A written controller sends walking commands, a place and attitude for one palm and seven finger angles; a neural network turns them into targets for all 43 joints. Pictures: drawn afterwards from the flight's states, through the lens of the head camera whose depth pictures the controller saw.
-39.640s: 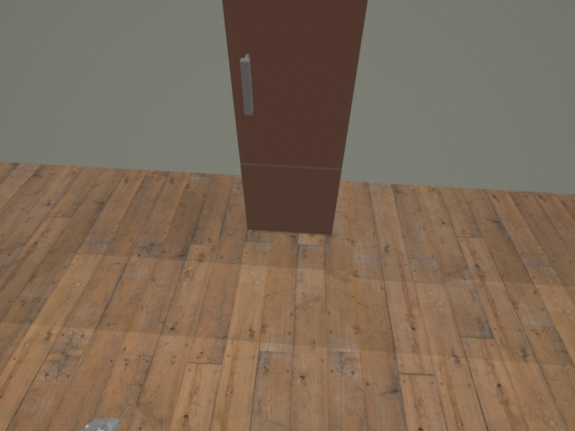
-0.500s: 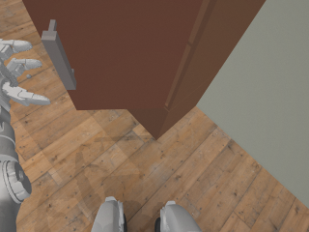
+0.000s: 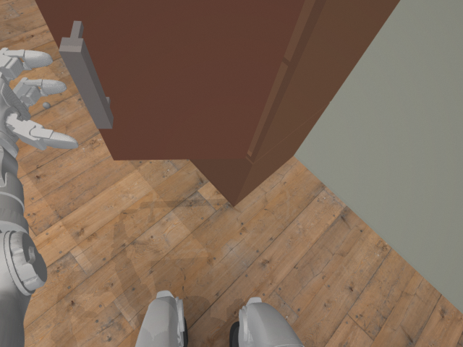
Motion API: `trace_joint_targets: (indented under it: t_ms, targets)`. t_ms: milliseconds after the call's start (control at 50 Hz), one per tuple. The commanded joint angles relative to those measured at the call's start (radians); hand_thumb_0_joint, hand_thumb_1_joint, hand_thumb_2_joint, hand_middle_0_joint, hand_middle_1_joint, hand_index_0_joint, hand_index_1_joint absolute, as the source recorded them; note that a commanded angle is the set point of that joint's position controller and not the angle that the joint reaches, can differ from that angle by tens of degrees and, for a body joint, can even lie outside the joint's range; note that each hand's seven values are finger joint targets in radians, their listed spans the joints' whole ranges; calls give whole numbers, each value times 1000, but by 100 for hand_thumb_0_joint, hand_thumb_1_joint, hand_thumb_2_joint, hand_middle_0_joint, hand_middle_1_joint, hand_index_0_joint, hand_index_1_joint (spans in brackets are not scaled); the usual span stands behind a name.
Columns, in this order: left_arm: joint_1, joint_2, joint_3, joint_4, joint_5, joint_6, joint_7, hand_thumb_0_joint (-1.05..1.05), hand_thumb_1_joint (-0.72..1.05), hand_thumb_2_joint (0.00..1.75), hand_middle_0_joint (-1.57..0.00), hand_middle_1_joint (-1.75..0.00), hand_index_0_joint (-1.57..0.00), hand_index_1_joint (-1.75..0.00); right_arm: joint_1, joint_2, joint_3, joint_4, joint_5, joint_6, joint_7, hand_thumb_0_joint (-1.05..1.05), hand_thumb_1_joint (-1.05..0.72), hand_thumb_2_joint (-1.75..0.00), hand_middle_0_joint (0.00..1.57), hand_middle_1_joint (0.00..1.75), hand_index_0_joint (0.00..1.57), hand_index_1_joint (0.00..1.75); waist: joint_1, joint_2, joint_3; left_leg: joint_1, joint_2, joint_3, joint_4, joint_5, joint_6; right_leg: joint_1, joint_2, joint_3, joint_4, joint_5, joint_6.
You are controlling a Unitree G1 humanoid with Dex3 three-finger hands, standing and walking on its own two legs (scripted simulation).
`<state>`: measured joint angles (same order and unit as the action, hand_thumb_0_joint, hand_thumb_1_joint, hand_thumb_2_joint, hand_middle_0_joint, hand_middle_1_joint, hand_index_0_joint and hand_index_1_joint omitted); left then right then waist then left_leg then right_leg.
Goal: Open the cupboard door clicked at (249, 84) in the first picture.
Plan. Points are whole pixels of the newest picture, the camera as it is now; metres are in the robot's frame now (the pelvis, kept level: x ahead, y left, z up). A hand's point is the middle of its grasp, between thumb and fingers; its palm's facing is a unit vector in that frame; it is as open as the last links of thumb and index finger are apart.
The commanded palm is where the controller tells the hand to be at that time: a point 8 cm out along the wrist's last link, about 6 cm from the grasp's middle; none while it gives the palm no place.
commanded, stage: slide the fingers in behind the handle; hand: left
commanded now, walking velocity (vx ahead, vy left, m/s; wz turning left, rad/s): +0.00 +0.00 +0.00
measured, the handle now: (93, 80) +0.53 +0.21 +0.07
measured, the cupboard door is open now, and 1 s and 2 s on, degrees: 52 52 52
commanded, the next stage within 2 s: close the thumb around the handle in 1.52 s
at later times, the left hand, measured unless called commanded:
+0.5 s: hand (64, 105) +0.48 +0.25 +0.06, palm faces +0.08 -1.00 +0.00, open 14.1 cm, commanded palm +0.47 +0.27 +0.07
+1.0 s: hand (95, 106) +0.48 +0.20 +0.07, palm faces +0.05 -1.00 -0.01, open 14.0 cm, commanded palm +0.46 +0.24 +0.07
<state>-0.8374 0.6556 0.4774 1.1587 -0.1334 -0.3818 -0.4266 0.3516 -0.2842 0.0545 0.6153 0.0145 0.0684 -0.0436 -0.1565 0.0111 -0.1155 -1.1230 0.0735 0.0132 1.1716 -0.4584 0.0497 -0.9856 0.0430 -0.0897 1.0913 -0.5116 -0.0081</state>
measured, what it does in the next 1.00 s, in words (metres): stands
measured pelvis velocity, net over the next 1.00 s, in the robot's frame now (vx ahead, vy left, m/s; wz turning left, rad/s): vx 0.01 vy -0.01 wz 0.01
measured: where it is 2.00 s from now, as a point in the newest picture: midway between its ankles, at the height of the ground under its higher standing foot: outside the picture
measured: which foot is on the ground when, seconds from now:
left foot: down 0.00-1.00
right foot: down 0.00-1.00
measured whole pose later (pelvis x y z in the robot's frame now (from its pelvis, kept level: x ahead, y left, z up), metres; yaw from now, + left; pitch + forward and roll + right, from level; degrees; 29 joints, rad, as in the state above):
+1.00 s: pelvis +0.01 -0.01 +0.01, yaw +1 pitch +21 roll -4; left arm -0.77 0.47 0.37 1.10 -0.13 -0.44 -0.27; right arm 0.36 -0.25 0.04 0.63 0.01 0.08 -0.01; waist -0.13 0.03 -0.14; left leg -1.05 0.07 0.02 1.14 -0.46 0.03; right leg -0.93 0.04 -0.08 1.08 -0.53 -0.03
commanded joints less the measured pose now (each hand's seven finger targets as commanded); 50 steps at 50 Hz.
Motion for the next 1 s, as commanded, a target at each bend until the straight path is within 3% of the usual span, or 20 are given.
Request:
trace_joint_targets:
  t_ms: [0, 40, 100, 140, 160, 260, 340, 360, 440, 460, 540, 560, 640, 680, 700, 720, 760, 860, 920, 980]
  targets:
    - [-362, 267, 22, -246, -31, -60, 8, 0, -50, 30, -30, -120, -30, -120, 164, -197, -81, -53, -6, -13, -11, 0, -90, -90, 20, 30, 20, 30, 15, 214, -501, 626, -10, -117, -141, 380, -26, -7, 25, 32, -136, 250, -20]
    - [-376, 240, 14, -245, -47, -72, 13, 0, -50, 30, -30, -120, -30, -120, 167, -192, -79, -47, -7, -16, -9, 0, -90, -90, 20, 30, 20, 30, 2, 178, -476, 599, -13, -112, -132, 382, -20, 9, 29, 35, -137, 264, -20]
    - [-342, 234, 17, -200, -44, -66, 22, 0, -50, 30, -30, -120, -30, -120, 165, -190, -81, -47, -3, -14, -7, 0, -90, -90, 20, 30, 20, 30, 3, 132, -446, 528, -17, -94, -131, 343, -14, 42, 28, 44, -143, 264, -13]
    - [-358, 233, 12, -193, -40, -66, 29, 0, -50, 30, -30, -120, -30, -120, 167, -189, -77, -48, -5, -15, -6, 0, -90, -90, 20, 30, 20, 30, 0, 140, -423, 504, -22, -91, -130, 318, -12, 40, 27, 46, -139, 249, -15]
    - [-365, 256, 24, -207, -33, -68, 34, 0, -50, 30, -30, -120, -30, -120, 163, -191, -79, -47, -3, -14, -7, 0, -90, -90, 20, 30, 20, 30, 6, 149, -445, 509, -20, -86, -130, 321, -13, 49, 24, 51, -140, 257, -12]
    - [-359, 224, 9, -259, -28, -90, 52, 0, -50, 30, -30, -120, -30, -120, 165, -180, -82, -49, -6, -14, 2, 0, -90, -90, 20, 30, 20, 30, 19, 196, -493, 573, -19, -91, -127, 381, -19, 46, 27, 50, -132, 291, -17]
    - [-373, 183, -20, -255, -35, -94, 52, 0, -50, 30, -30, -120, -30, -120, 166, -176, -82, -38, -6, -16, 2, 0, -90, -90, 20, 30, 20, 30, -5, 165, -470, 547, -23, -84, -119, 365, -12, 57, 28, 56, -139, 301, -15]
    - [-372, 216, 5, -250, -33, -92, 54, 0, -50, 30, -30, -120, -30, -120, 166, -181, -84, -35, -4, -15, 1, 0, -90, -90, 20, 30, 20, 30, 5, 157, -478, 533, -22, -83, -120, 356, -14, 70, 26, 58, -137, 298, -13]
    - [-404, 126, -66, -261, -35, -88, 57, 0, -50, 30, -30, -120, -30, -120, 165, -170, -84, -27, -6, -19, 3, 0, -90, -90, 20, 30, 20, 30, -13, 186, -460, 568, -24, -90, -123, 358, -14, 34, 27, 52, -142, 287, -17]
    - [-398, 153, -45, -266, -30, -89, 63, 0, -50, 30, -30, -120, -30, -120, 165, -176, -88, -21, -5, -17, 2, 0, -90, -90, 20, 30, 20, 30, -6, 190, -473, 588, -19, -94, -126, 375, -18, 29, 26, 51, -141, 295, -17]
    - [-409, 45, -122, -284, -35, -95, 75, 0, -50, 30, -30, -120, -30, -120, 163, -165, -90, -14, -9, -21, 8, 0, -90, -90, 20, 30, 20, 30, -22, 193, -468, 627, -21, -104, -127, 391, -19, -1, 27, 39, -144, 288, -21]
    - [-426, 67, -108, -297, -32, -98, 82, 0, -50, 30, -30, -120, -30, -120, 162, -171, -93, -8, -9, -20, 8, 0, -90, -90, 20, 30, 20, 30, -19, 190, -482, 633, -19, -106, -128, 394, -21, 5, 26, 42, -145, 294, -19]
    - [-399, 38, -110, -286, -37, -99, 105, 0, -50, 30, -30, -120, -30, -120, 162, -164, -93, -10, -10, -22, 10, 0, -90, -90, 20, 30, 20, 30, -14, 170, -476, 629, -23, -107, -132, 402, -19, 19, 26, 38, -144, 298, -22]
    - [-345, 77, -64, -257, -32, -93, 124, 0, -50, 30, -30, -120, -30, -120, 157, -166, -94, -19, -8, -18, 13, 0, -90, -90, 20, 30, 20, 30, 8, 144, -479, 601, -25, -99, -139, 393, -21, 54, 24, 40, -144, 307, -19]
    - [-358, 73, -70, -258, -31, -89, 133, 0, -50, 30, -30, -120, -30, -120, 151, -163, -90, -25, -9, -17, 15, 0, -90, -90, 20, 30, 20, 30, 6, 143, -469, 573, -30, -91, -139, 384, -18, 70, 21, 44, -143, 313, -16]
    - [-341, 112, -33, -254, -23, -89, 147, 0, -50, 30, -30, -120, -30, -120, 153, -164, -90, -31, -10, -15, 15, 0, -90, -90, 20, 30, 20, 30, 19, 130, -466, 551, -31, -83, -138, 379, -17, 93, 21, 47, -142, 321, -16]
    - [-347, 120, -33, -289, -4, -110, 165, 0, -50, 30, -30, -120, -30, -120, 151, -157, -87, -39, -12, -15, 19, 0, -90, -90, 20, 30, 20, 30, 27, 157, -493, 565, -33, -79, -133, 412, -18, 106, 21, 53, -131, 353, -16]
    - [-309, 66, -65, -290, -6, -134, 167, 0, -50, 30, -30, -120, -30, -120, 138, -151, -89, -51, -11, -12, 29, 0, -90, -90, 20, 30, 20, 30, 22, 136, -477, 549, -35, -69, -137, 377, -18, 129, 24, 58, -141, 348, -14]
    - [-327, 14, -105, -254, -20, -119, 154, 0, -50, 30, -30, -120, -30, -120, 136, -153, -92, -45, -7, -11, 27, 0, -90, -90, 20, 30, 20, 30, 0, 108, -430, 518, -36, -69, -144, 316, -15, 110, 23, 59, -156, 308, -11]
    - [-330, 36, -82, -222, -25, -108, 155, 0, -50, 30, -30, -120, -30, -120, 141, -156, -90, -43, -7, -11, 22, 0, -90, -90, 20, 30, 20, 30, 4, 84, -411, 488, -39, -69, -145, 296, -13, 115, 20, 61, -156, 294, -11]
